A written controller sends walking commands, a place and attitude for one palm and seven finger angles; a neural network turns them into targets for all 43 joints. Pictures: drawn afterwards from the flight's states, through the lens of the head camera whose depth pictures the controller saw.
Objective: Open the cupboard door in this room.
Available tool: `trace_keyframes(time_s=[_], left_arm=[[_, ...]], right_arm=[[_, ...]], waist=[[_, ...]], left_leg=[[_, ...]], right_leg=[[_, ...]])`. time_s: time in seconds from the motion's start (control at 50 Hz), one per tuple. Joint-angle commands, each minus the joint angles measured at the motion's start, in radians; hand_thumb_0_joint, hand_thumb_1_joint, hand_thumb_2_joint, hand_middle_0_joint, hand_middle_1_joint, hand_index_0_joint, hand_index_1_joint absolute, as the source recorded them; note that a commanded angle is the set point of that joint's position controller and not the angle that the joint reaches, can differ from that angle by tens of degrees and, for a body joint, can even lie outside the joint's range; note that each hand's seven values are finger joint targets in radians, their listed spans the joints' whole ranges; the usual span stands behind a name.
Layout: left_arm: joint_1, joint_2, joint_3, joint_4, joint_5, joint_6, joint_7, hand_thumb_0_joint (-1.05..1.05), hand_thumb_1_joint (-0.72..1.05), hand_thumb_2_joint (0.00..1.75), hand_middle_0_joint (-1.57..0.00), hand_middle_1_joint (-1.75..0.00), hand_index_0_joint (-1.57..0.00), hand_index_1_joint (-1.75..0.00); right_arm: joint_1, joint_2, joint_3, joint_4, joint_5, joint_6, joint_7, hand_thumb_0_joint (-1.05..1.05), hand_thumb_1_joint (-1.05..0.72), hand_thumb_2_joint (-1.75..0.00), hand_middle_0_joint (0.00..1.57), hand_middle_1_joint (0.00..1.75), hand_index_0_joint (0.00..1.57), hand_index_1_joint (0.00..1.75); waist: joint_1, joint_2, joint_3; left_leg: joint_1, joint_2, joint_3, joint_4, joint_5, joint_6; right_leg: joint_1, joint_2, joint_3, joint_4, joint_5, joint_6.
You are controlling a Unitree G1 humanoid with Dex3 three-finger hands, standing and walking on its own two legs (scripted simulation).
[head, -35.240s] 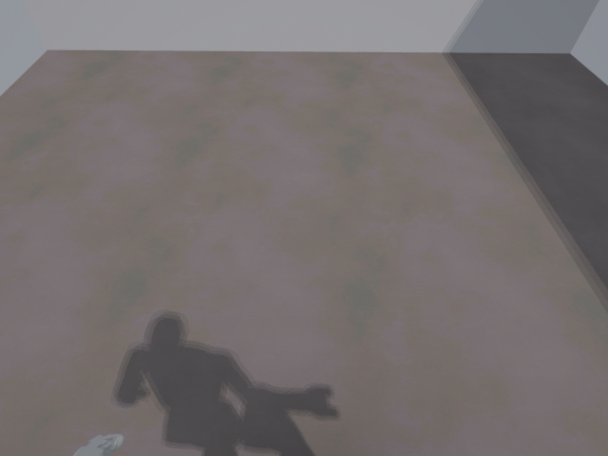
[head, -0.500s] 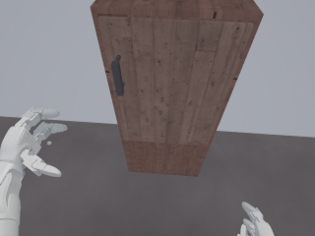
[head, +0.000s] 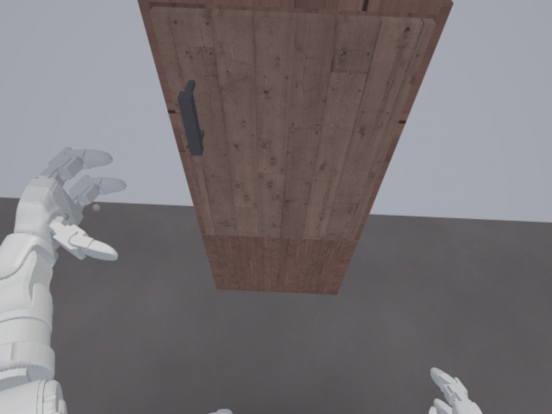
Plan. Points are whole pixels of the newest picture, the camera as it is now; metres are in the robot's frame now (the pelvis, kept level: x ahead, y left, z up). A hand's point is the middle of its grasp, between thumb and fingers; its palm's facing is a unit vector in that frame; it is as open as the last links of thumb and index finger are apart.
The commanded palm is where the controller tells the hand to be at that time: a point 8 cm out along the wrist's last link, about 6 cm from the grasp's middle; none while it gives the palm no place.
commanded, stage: move the hooked fingers beside the handle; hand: left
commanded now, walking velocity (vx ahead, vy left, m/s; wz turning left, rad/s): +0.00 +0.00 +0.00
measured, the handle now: (194, 118) +0.58 +0.18 +0.09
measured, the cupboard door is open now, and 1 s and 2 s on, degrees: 0 0 0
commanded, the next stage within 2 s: slide the fingers in behind the handle in 2.00 s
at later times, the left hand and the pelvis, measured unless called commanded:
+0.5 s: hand (122, 172) +0.43 +0.26 +0.10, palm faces -0.02 -1.00 +0.03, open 14.0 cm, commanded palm +0.41 +0.31 +0.10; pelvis +0.01 +0.01 +0.00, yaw -1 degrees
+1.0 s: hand (139, 146) +0.50 +0.25 +0.10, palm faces -0.03 -1.00 +0.03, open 14.0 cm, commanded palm +0.48 +0.29 +0.10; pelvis +0.01 +0.01 -0.01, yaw -2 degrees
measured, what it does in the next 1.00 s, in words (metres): stands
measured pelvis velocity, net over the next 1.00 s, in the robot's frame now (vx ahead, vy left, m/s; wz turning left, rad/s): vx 0.01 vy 0.01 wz -0.03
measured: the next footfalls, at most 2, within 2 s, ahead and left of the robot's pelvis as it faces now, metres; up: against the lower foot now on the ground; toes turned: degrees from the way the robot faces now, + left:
none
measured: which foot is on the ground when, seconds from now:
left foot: down 0.00-1.00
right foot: down 0.00-1.00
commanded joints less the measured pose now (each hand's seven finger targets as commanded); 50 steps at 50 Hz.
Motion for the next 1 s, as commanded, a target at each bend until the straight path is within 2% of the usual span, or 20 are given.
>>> trace_keyframes(time_s=[0.0,0.14,0.16,0.22,0.28,0.32,0.36,0.38,0.44,0.48,0.52,0.58,0.62,0.66,0.72,0.78,0.84,0.88,0.92,0.98], left_arm=[[-0.306,0.289,0.070,-0.201,-0.013,-0.069,0.026,0.00,-0.50,0.30,-0.30,-1.20,-0.30,-1.20],[-0.400,0.303,0.075,-0.133,0.006,-0.085,0.061,0.00,-0.50,0.30,-0.30,-1.20,-0.30,-1.20],[-0.415,0.325,0.087,-0.124,0.015,-0.089,0.062,0.00,-0.50,0.30,-0.30,-1.20,-0.30,-1.20],[-0.510,0.286,0.034,-0.134,0.033,-0.118,0.066,0.00,-0.50,0.30,-0.30,-1.20,-0.30,-1.20],[-0.567,0.266,0.008,-0.080,0.035,-0.122,0.070,0.00,-0.50,0.30,-0.30,-1.20,-0.30,-1.20],[-0.548,0.294,0.035,-0.005,0.042,-0.115,0.073,0.00,-0.50,0.30,-0.30,-1.20,-0.30,-1.20],[-0.570,0.323,0.053,0.015,0.050,-0.116,0.075,0.00,-0.50,0.30,-0.30,-1.20,-0.30,-1.20],[-0.594,0.302,0.025,0.017,0.059,-0.118,0.075,0.00,-0.50,0.30,-0.30,-1.20,-0.30,-1.20],[-0.590,0.334,0.060,0.061,0.057,-0.130,0.085,0.00,-0.50,0.30,-0.30,-1.20,-0.30,-1.20],[-0.678,0.325,0.032,0.073,0.070,-0.141,0.084,0.00,-0.50,0.30,-0.30,-1.20,-0.30,-1.20],[-0.689,0.349,0.050,0.096,0.080,-0.153,0.089,0.00,-0.50,0.30,-0.30,-1.20,-0.30,-1.20],[-0.727,0.313,0.017,0.081,0.080,-0.170,0.087,0.00,-0.50,0.30,-0.30,-1.20,-0.30,-1.20],[-0.710,0.345,0.046,0.110,0.083,-0.167,0.089,0.00,-0.50,0.30,-0.30,-1.20,-0.30,-1.20],[-0.735,0.363,0.054,0.173,0.082,-0.157,0.085,0.00,-0.50,0.30,-0.30,-1.20,-0.30,-1.20],[-0.807,0.381,0.034,0.217,0.105,-0.151,0.086,0.00,-0.50,0.30,-0.30,-1.20,-0.30,-1.20],[-0.867,0.400,0.048,0.161,0.110,-0.189,0.094,0.00,-0.50,0.30,-0.30,-1.20,-0.30,-1.20],[-0.845,0.412,0.068,0.235,0.102,-0.192,0.092,0.00,-0.50,0.30,-0.30,-1.20,-0.30,-1.20],[-0.879,0.380,0.020,0.284,0.118,-0.171,0.087,0.00,-0.50,0.30,-0.30,-1.20,-0.30,-1.20],[-0.915,0.413,0.028,0.312,0.136,-0.158,0.095,0.00,-0.50,0.30,-0.30,-1.20,-0.30,-1.20],[-0.967,0.450,0.050,0.279,0.145,-0.174,0.109,0.00,-0.50,0.30,-0.30,-1.20,-0.30,-1.20]], right_arm=[[-0.002,-0.145,-0.070,-0.147,0.003,-0.029,0.003,0.00,-0.90,-0.90,0.20,0.30,0.20,0.30],[0.040,-0.154,-0.074,-0.131,-0.003,0.002,0.005,0.00,-0.90,-0.90,0.20,0.30,0.20,0.30],[0.048,-0.156,-0.075,-0.127,-0.004,0.007,0.005,0.00,-0.90,-0.90,0.20,0.30,0.20,0.30],[0.060,-0.151,-0.077,-0.112,-0.006,0.013,0.006,0.00,-0.90,-0.90,0.20,0.30,0.20,0.30],[0.077,-0.156,-0.075,-0.092,-0.008,0.022,0.006,0.00,-0.90,-0.90,0.20,0.30,0.20,0.30],[0.088,-0.162,-0.076,-0.085,-0.009,0.033,0.007,0.00,-0.90,-0.90,0.20,0.30,0.20,0.30],[0.096,-0.165,-0.076,-0.087,-0.013,0.041,0.010,0.00,-0.90,-0.90,0.20,0.30,0.20,0.30],[0.097,-0.162,-0.076,-0.088,-0.012,0.047,0.013,0.00,-0.90,-0.90,0.20,0.30,0.20,0.30],[0.112,-0.166,-0.078,-0.089,-0.016,0.064,0.018,0.00,-0.90,-0.90,0.20,0.30,0.20,0.30],[0.114,-0.164,-0.077,-0.081,-0.014,0.073,0.020,0.00,-0.90,-0.90,0.20,0.30,0.20,0.30],[0.129,-0.168,-0.081,-0.077,-0.019,0.081,0.021,0.00,-0.90,-0.90,0.20,0.30,0.20,0.30],[0.137,-0.164,-0.082,-0.075,-0.020,0.090,0.024,0.00,-0.90,-0.90,0.20,0.30,0.20,0.30],[0.149,-0.170,-0.085,-0.068,-0.022,0.099,0.027,0.00,-0.90,-0.90,0.20,0.30,0.20,0.30],[0.157,-0.173,-0.080,-0.062,-0.020,0.111,0.025,0.00,-0.90,-0.90,0.20,0.30,0.20,0.30],[0.166,-0.177,-0.078,-0.057,-0.020,0.124,0.022,0.00,-0.90,-0.90,0.20,0.30,0.20,0.30],[0.185,-0.175,-0.082,-0.050,-0.027,0.128,0.025,0.00,-0.90,-0.90,0.20,0.30,0.20,0.30],[0.199,-0.178,-0.081,-0.040,-0.030,0.139,0.026,0.00,-0.90,-0.90,0.20,0.30,0.20,0.30],[0.201,-0.178,-0.077,-0.036,-0.027,0.147,0.026,0.00,-0.90,-0.90,0.20,0.30,0.20,0.30],[0.218,-0.187,-0.077,-0.032,-0.030,0.152,0.025,0.00,-0.90,-0.90,0.20,0.30,0.20,0.30],[0.235,-0.186,-0.078,-0.032,-0.036,0.156,0.024,0.00,-0.90,-0.90,0.20,0.30,0.20,0.30]], waist=[[0.014,0.069,-0.298],[-0.009,0.015,-0.282],[-0.009,0.030,-0.303],[-0.028,0.111,-0.326],[-0.048,0.076,-0.327],[-0.039,0.054,-0.312],[-0.030,0.053,-0.352],[-0.038,0.088,-0.357],[-0.035,0.034,-0.353],[-0.059,0.076,-0.342],[-0.056,0.084,-0.364],[-0.062,0.126,-0.413],[-0.060,0.098,-0.422],[-0.073,0.048,-0.377],[-0.095,0.055,-0.344],[-0.092,0.142,-0.456],[-0.098,0.079,-0.430],[-0.119,0.095,-0.383],[-0.126,0.092,-0.372],[-0.124,0.129,-0.452]], left_leg=[[0.206,-0.043,-0.040,-0.095,0.191,0.023],[0.184,-0.039,-0.040,-0.088,0.188,0.028],[0.187,-0.038,-0.038,-0.086,0.193,0.026],[0.251,-0.033,-0.054,-0.080,0.215,0.019],[0.258,-0.028,-0.065,-0.073,0.218,0.019],[0.223,-0.028,-0.064,-0.074,0.209,0.020],[0.224,-0.030,-0.061,-0.063,0.249,0.020],[0.235,-0.030,-0.062,-0.060,0.269,0.017],[0.207,-0.028,-0.059,-0.047,0.281,0.021],[0.205,-0.026,-0.055,-0.041,0.262,0.021],[0.219,-0.022,-0.061,-0.035,0.265,0.019],[0.264,-0.021,-0.064,-0.022,0.324,0.015],[0.256,-0.017,-0.068,-0.016,0.332,0.015],[0.192,-0.019,-0.056,-0.012,0.307,0.024],[0.143,-0.022,-0.055,-0.010,0.244,0.028],[0.237,-0.018,-0.067,0.012,0.325,0.019],[0.193,-0.017,-0.063,0.023,0.325,0.026],[0.161,-0.017,-0.058,0.019,0.275,0.027],[0.143,-0.015,-0.069,0.017,0.239,0.027],[0.174,-0.014,-0.072,0.033,0.290,0.024]], right_leg=[[0.048,0.022,0.054,-0.089,0.249,-0.008],[0.028,0.030,0.053,-0.083,0.245,-0.006],[0.029,0.029,0.054,-0.079,0.251,-0.005],[-0.024,0.032,0.045,-0.074,0.238,-0.012],[-0.053,0.035,0.039,-0.071,0.235,-0.011],[-0.050,0.033,0.037,-0.068,0.231,-0.012],[-0.030,0.032,0.039,-0.054,0.269,-0.012],[-0.044,0.031,0.038,-0.050,0.277,-0.012],[-0.033,0.037,0.040,-0.044,0.294,-0.012],[-0.069,0.035,0.043,-0.042,0.282,-0.007],[-0.083,0.037,0.041,-0.036,0.268,-0.009],[-0.093,0.039,0.040,-0.026,0.297,-0.009],[-0.092,0.042,0.039,-0.023,0.302,-0.009],[-0.085,0.043,0.043,-0.025,0.314,-0.004],[-0.109,0.040,0.048,-0.027,0.272,-0.001],[-0.120,0.044,0.048,-0.007,0.301,-0.006],[-0.109,0.050,0.049,-0.007,0.316,-0.004],[-0.151,0.046,0.048,-0.014,0.282,0.002],[-0.176,0.046,0.046,-0.013,0.239,0.001],[-0.161,0.048,0.049,0.001,0.273,0.001]])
